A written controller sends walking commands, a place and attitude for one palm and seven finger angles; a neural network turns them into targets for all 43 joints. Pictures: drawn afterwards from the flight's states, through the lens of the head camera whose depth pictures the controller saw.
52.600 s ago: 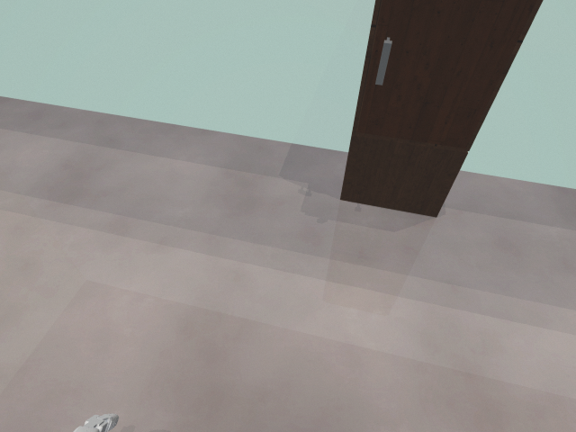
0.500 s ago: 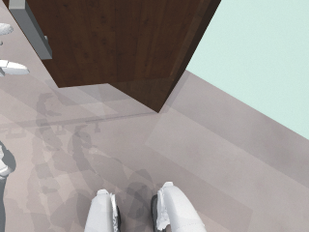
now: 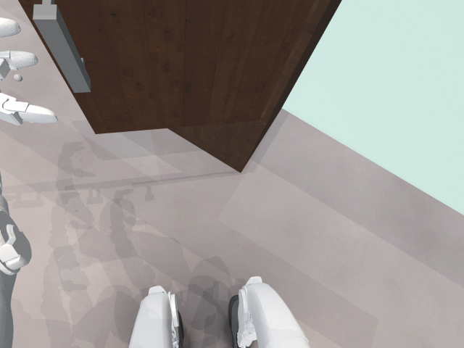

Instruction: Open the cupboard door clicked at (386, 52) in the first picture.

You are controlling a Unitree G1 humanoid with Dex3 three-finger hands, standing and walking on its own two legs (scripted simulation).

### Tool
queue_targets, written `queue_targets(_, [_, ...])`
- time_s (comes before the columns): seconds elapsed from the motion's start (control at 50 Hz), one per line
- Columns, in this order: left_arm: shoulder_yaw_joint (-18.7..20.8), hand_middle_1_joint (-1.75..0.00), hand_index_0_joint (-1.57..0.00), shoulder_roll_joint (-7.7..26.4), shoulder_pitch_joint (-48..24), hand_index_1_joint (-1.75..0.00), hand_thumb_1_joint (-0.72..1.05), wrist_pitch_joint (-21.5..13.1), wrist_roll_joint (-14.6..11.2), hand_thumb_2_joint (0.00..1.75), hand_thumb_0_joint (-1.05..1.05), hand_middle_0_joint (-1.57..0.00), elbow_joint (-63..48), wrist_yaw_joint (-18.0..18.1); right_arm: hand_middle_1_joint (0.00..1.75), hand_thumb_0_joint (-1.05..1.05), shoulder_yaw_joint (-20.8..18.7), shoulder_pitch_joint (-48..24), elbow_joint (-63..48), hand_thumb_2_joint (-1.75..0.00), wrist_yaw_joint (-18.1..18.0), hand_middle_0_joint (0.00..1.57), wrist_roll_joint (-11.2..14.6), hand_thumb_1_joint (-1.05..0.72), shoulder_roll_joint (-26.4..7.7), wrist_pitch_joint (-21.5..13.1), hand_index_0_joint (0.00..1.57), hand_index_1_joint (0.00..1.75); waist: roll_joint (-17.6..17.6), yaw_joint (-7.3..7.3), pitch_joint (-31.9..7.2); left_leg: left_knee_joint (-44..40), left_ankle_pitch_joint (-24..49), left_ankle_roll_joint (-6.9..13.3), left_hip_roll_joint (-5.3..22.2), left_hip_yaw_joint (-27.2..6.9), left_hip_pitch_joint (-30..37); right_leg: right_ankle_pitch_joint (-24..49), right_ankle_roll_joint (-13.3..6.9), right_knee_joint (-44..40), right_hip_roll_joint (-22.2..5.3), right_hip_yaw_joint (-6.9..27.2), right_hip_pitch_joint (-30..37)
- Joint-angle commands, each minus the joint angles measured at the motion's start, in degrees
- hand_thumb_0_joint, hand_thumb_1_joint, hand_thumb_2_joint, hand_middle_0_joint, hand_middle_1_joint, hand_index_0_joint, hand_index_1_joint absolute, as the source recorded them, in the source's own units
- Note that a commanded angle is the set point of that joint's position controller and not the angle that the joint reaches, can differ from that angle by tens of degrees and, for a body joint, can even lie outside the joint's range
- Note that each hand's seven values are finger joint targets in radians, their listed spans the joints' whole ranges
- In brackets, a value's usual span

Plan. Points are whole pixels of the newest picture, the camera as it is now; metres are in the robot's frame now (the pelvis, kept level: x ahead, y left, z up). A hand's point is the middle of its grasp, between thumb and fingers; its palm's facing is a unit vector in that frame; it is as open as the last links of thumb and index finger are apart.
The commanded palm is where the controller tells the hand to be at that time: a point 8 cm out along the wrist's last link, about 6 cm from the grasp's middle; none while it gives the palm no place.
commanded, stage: move the hooked fingers beside the handle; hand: left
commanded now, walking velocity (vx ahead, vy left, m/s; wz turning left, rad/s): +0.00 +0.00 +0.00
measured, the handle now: (66, 44) +0.58 +0.22 +0.07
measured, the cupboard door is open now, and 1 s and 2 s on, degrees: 41 41 41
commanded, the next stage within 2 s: slide the fingers in behind the handle in 0.24 s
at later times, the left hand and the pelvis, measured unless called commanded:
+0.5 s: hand (28, 71) +0.53 +0.26 +0.06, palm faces +0.09 -1.00 -0.02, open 14.0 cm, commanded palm +0.51 +0.29 +0.06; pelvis +0.00 +0.00 +0.00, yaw +0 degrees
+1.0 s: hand (47, 78) +0.52 +0.24 +0.06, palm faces +0.08 -1.00 -0.01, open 14.0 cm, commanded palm +0.51 +0.26 +0.06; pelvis +0.00 -0.01 +0.00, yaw +1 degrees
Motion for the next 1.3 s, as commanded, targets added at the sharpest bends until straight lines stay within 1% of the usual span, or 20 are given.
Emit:
queue_targets(0.0, [3.4,-1.20,-0.30,17.3,-25.7,-1.20,-0.50,-6.3,-1.6,0.30,0.00,-0.30,-15.5,1.5,0.30,0.00,-4.9,11.8,-0.6,-0.90,-0.7,0.20,-0.6,-0.90,-12.3,-0.7,0.20,0.30,14.6,-0.49,-32.0,-7.7,29.0,-2.1,-0.8,-7.3,32.9,12.4,-1.7,-4.6,2.8,1.8,4.8])
queue_targets(0.08, [3.8,-1.20,-0.30,18.2,-23.9,-1.20,-0.50,-5.7,-0.7,0.30,0.00,-0.30,-13.3,1.5,0.30,0.00,-4.7,12.0,-0.7,-0.90,-0.5,0.20,-0.5,-0.90,-12.2,-0.5,0.20,0.30,14.9,-0.08,-32.3,-7.0,30.8,-1.9,-0.9,-7.1,31.9,13.7,-1.8,-4.1,2.8,1.9,5.9])
queue_targets(0.2, [2.1,-1.20,-0.30,15.4,-22.5,-1.20,-0.50,-4.2,-1.2,0.30,0.00,-0.30,-16.2,0.7,0.30,0.00,-4.9,12.3,-1.0,-0.90,-0.2,0.20,-0.5,-0.90,-12.1,0.4,0.20,0.30,16.3,0.40,-34.4,-7.5,35.7,-2.4,-0.4,-7.7,36.1,15.0,-1.6,-4.7,2.9,1.5,5.5])
queue_targets(0.28, [2.9,-1.20,-0.30,15.0,-22.6,-1.20,-0.50,-4.5,-2.3,0.30,0.00,-0.30,-16.2,1.0,0.30,0.00,-5.0,12.1,-0.7,-0.90,-0.3,0.20,-0.4,-0.90,-11.8,0.4,0.20,0.30,13.4,-0.02,-32.1,-7.8,32.7,-1.9,-0.7,-7.3,33.3,15.0,-1.6,-5.1,3.1,1.5,7.0])
queue_targets(0.42, [0.4,-1.20,-0.30,11.2,-21.5,-1.20,-0.50,-4.8,-1.6,0.30,0.00,-0.30,-14.8,2.4,0.30,0.00,-5.2,12.2,-0.1,-0.90,0.0,0.20,-0.5,-0.90,-11.2,0.2,0.20,0.30,13.6,-0.19,-30.3,-8.3,30.5,-1.8,-1.0,-6.5,32.7,14.2,-1.5,-6.0,3.0,1.8,6.8])
queue_targets(0.48, [1.5,-1.20,-0.30,12.2,-19.7,-1.20,-0.50,-4.7,-2.0,0.30,0.00,-0.30,-13.1,2.5,0.30,0.00,-5.0,12.2,-0.4,-0.90,0.0,0.20,-0.4,-0.90,-11.3,0.2,0.20,0.30,11.4,0.09,-29.2,-8.2,28.8,-1.3,-1.3,-5.8,29.5,14.9,-1.7,-5.9,3.1,2.1,9.1])
queue_targets(0.58, [2.9,-1.20,-0.30,14.1,-20.0,-1.20,-0.50,-5.8,-1.6,0.30,0.00,-0.30,-15.2,3.4,0.30,0.00,-5.0,11.5,-1.1,-0.90,0.0,0.20,-0.4,-0.90,-11.1,0.0,0.20,0.30,11.7,0.78,-30.6,-7.8,27.7,-1.0,-1.6,-4.8,27.6,16.2,-1.6,-5.6,3.0,3.0,11.8])
queue_targets(0.64, [2.0,-1.20,-0.30,13.2,-20.2,-1.20,-0.50,-6.1,-1.4,0.30,0.00,-0.30,-14.3,3.6,0.30,0.00,-4.9,11.1,-1.0,-0.90,0.1,0.20,-0.3,-0.90,-10.9,-0.1,0.20,0.30,9.7,0.17,-29.2,-7.7,25.2,-0.7,-1.7,-4.2,25.2,15.7,-1.2,-6.2,3.0,3.5,13.0])
queue_targets(0.72, [1.1,-1.20,-0.30,11.9,-21.8,-1.20,-0.50,-7.0,-2.0,0.30,0.00,-0.30,-16.5,3.2,0.30,0.00,-5.1,10.7,-0.7,-0.90,0.0,0.20,-0.3,-0.90,-10.9,-0.3,0.20,0.30,13.0,0.29,-31.8,-7.7,26.2,-1.0,-1.7,-4.5,28.3,15.6,-1.4,-5.9,3.0,3.4,12.0])
queue_targets(0.76, [2.0,-1.20,-0.30,12.3,-20.3,-1.20,-0.50,-6.7,-2.4,0.30,0.00,-0.30,-15.4,3.2,0.30,0.00,-5.1,10.7,-0.6,-0.90,0.0,0.20,-0.2,-0.90,-11.0,-0.4,0.20,0.30,11.5,0.73,-31.3,-7.8,25.9,-1.0,-1.7,-4.6,27.5,15.5,-1.4,-6.0,3.0,3.4,12.7])
queue_targets(0.8, [0.6,-1.20,-0.30,10.5,-20.4,-1.20,-0.50,-6.3,-2.4,0.30,0.00,-0.30,-14.8,3.0,0.30,0.00,-5.2,10.8,-0.3,-0.90,0.0,0.20,-0.1,-0.90,-11.0,-0.3,0.20,0.30,11.7,0.46,-31.0,-8.0,25.7,-1.1,-1.7,-4.8,28.4,14.7,-1.5,-6.0,3.0,3.1,11.3])
queue_targets(0.82, [-1.8,-1.20,-0.30,7.8,-21.6,-1.20,-0.50,-5.8,-2.5,0.30,0.00,-0.30,-13.6,3.0,0.30,0.00,-5.1,10.4,-0.2,-0.90,0.1,0.20,0.0,-0.90,-10.7,-0.4,0.20,0.30,11.3,-0.65,-28.6,-8.1,23.6,-1.0,-1.7,-4.8,27.3,13.2,-1.3,-6.4,3.0,3.0,10.0])
queue_targets(0.86, [-2.0,-1.20,-0.30,7.9,-23.6,-1.20,-0.50,-5.1,-2.2,0.30,0.00,-0.30,-13.0,3.6,0.30,0.00,-5.1,10.4,0.2,-0.90,-0.2,0.20,0.0,-0.90,-11.0,-0.7,0.20,0.30,10.2,-1.39,-26.7,-8.3,20.8,-0.8,-1.7,-5.0,25.6,11.5,-1.3,-6.7,2.9,3.0,9.3])
queue_targets(0.9, [-1.5,-1.20,-0.30,9.0,-25.0,-1.20,-0.50,-5.6,-1.6,0.30,0.00,-0.30,-14.1,4.4,0.30,0.00,-5.0,10.9,0.2,-0.90,-0.2,0.20,-0.2,-0.90,-11.1,-0.8,0.20,0.30,12.4,-0.76,-28.8,-8.6,22.2,-1.2,-1.7,-5.6,28.1,11.4,-1.6,-6.1,2.8,2.8,8.1])
queue_targets(0.92, [-2.8,-1.20,-0.30,7.2,-27.3,-1.20,-0.50,-6.0,-1.7,0.30,0.00,-0.30,-15.6,4.8,0.30,0.00,-5.1,10.8,0.4,-0.90,-0.1,0.20,-0.5,-0.90,-10.8,-1.1,0.20,0.30,13.1,-1.51,-29.9,-8.1,23.0,-1.1,-1.7,-5.8,29.2,11.7,-1.6,-5.9,2.8,2.7,7.2])
queue_targets(1.0, [-2.1,-1.20,-0.30,6.3,-25.4,-1.20,-0.50,-7.5,-1.2,0.30,0.00,-0.30,-17.3,6.7,0.30,0.00,-5.4,11.4,0.5,-0.90,0.5,0.20,-1.0,-0.90,-10.7,-1.2,0.20,0.30,15.4,-0.28,-34.2,-7.9,28.4,-1.9,-1.4,-6.6,34.1,13.3,-1.9,-5.0,2.8,2.2,6.4])
queue_targets(1.06, [-2.5,-1.20,-0.30,5.3,-24.2,-1.20,-0.50,-6.2,-1.0,0.30,0.00,-0.30,-13.3,7.7,0.30,0.00,-5.2,11.3,0.6,-0.90,0.7,0.20,-0.9,-0.90,-10.6,-0.9,0.20,0.30,11.0,-0.89,-29.7,-8.2,25.0,-1.5,-1.6,-6.1,29.2,12.6,-1.6,-5.6,2.8,2.2,8.1])
queue_targets(1.08, [-1.1,-1.20,-0.30,6.6,-23.2,-1.20,-0.50,-6.2,-0.8,0.30,0.00,-0.30,-13.4,8.1,0.30,0.00,-5.2,11.7,0.2,-0.90,0.7,0.20,-1.0,-0.90,-10.7,-0.8,0.20,0.30,10.7,-0.23,-30.1,-8.3,25.6,-1.4,-1.7,-6.0,29.0,13.1,-1.7,-5.3,2.9,2.2,8.9])
queue_targets(1.16, [-4.3,-1.20,-0.30,3.2,-24.6,-1.20,-0.50,-6.3,0.5,0.30,0.00,-0.30,-14.7,9.2,0.30,0.00,-5.4,11.6,0.1,-0.90,1.1,0.20,-1.1,-0.90,-10.2,-0.7,0.20,0.30,11.9,-0.91,-30.8,-8.5,25.6,-1.5,-1.8,-5.7,30.2,13.4,-1.6,-5.9,2.9,2.4,8.5])
queue_targets(1.28, [-4.2,-1.20,-0.30,1.4,-25.0,-1.20,-0.50,-7.1,-1.3,0.30,0.00,-0.30,-13.6,9.3,0.30,0.00,-5.5,11.8,0.5,-0.90,1.1,0.20,-1.0,-0.90,-10.1,-0.6,0.20,0.30,9.1,-1.35,-28.9,-8.6,23.5,-1.2,-2.0,-5.4,28.2,13.0,-1.7,-6.2,3.0,2.6,9.2])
